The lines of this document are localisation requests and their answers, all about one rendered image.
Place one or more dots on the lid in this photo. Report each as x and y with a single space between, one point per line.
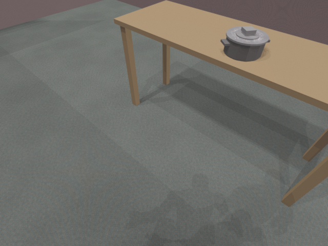
236 35

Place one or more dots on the knob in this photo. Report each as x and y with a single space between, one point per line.
248 30

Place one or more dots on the pot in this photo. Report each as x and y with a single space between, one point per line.
242 52

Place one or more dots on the table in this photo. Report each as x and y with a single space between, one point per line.
292 65

